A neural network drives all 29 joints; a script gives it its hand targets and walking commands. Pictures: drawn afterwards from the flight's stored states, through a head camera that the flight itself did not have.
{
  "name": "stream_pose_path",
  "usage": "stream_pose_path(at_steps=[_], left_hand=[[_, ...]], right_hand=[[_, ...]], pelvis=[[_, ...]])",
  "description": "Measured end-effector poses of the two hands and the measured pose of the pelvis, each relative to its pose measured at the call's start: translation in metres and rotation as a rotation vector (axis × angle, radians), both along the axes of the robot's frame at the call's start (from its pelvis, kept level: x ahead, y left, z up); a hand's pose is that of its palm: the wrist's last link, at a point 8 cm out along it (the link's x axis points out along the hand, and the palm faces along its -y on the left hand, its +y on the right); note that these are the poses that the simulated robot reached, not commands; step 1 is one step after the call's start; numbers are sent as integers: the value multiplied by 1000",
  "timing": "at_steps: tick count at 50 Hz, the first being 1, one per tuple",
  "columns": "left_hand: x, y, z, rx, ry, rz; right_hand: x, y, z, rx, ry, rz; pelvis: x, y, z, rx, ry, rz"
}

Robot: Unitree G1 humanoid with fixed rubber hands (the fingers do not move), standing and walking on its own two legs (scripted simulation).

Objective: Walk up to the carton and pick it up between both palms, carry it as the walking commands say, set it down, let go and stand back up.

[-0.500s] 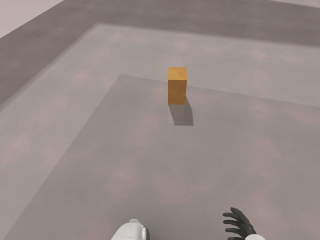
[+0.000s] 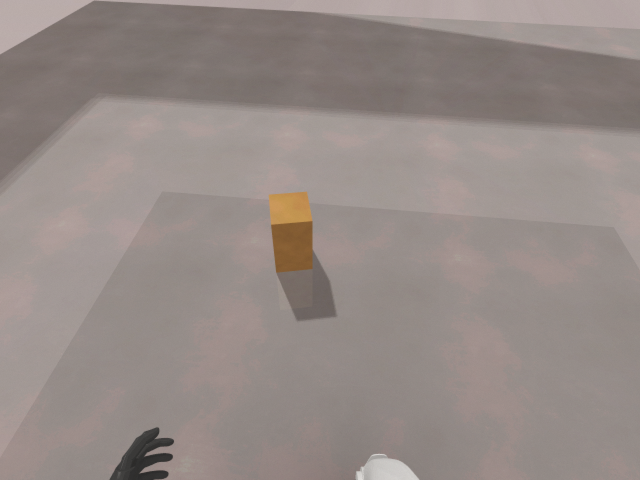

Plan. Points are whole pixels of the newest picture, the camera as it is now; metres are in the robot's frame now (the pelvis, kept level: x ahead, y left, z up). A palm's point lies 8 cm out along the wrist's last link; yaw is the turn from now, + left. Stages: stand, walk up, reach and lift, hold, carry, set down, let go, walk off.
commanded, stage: walk up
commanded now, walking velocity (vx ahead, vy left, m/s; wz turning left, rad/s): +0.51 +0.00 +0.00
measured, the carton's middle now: (291, 233) +1.16 -0.02 -0.64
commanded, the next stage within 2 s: none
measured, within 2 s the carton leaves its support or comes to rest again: neither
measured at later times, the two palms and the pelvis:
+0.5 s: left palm out of the picture +0.10 +0.16 -0.10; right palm (465, 343) +0.35 -0.30 -0.14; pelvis +0.23 -0.06 +0.00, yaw +3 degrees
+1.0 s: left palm (142, 260) +0.60 +0.30 -0.13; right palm (399, 278) +0.49 -0.21 -0.13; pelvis +0.50 +0.04 +0.00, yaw +3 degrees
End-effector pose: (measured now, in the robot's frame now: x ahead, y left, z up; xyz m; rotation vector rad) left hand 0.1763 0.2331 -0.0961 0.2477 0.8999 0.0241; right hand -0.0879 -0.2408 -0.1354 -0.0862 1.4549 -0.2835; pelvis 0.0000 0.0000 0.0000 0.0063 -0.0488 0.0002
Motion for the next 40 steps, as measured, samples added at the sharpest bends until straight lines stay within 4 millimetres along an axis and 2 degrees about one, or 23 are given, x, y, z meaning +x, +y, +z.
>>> stream_pose_path(at_steps=[5, 7, 8, 10, 14, 19, 22, 26, 30, 35, 38, 40], left_hand=[[58, -38, -6, 6, -1, -22], [72, -51, -13, 16, 1, -4], [72, -56, -16, 18, 11, 13], [57, -59, -20, 26, 70, 53], [3, -57, -19, 39, 257, 192], [-55, -64, -14, 43, 456, 339], [-73, -70, -9, 42, 542, 406], [-73, -74, -7, 31, 617, 470], [-54, -66, -9, 26, 677, 494], [-6, -37, -25, 22, 738, 498], [41, -9, -46, 16, 758, 475], [93, 12, -54, 14, 705, 454]], right_hand=[[40, -22, -17, 32, 32, -28], [66, -34, -27, 51, 41, -15], [84, -40, -28, 57, 35, 3], [128, -52, -24, 59, -8, 40], [223, -73, -15, 64, -112, 128], [329, -81, -8, 64, -200, 232], [384, -74, -7, 70, -234, 281], [456, -49, -9, 98, -284, 330], [527, -12, -10, 132, -347, 360], [624, 39, -11, 153, -446, 398], [671, 59, -22, 119, -484, 404], [678, 61, -26, 87, -454, 391]], pelvis=[[56, -28, -11, 23, 28, -5], [76, -41, -18, 22, 38, -2], [83, -47, -18, 22, 36, 3], [99, -57, -13, 36, 38, 12], [134, -67, 1, 52, 38, 19], [177, -72, 6, 59, 27, 39], [204, -68, 6, 60, 23, 54], [240, -58, 2, 54, 22, 51], [282, -41, -3, 54, 35, 19], [347, -15, -21, 42, 64, 1], [390, 8, -38, 35, 74, 16], [410, 21, -37, 29, 76, 40]])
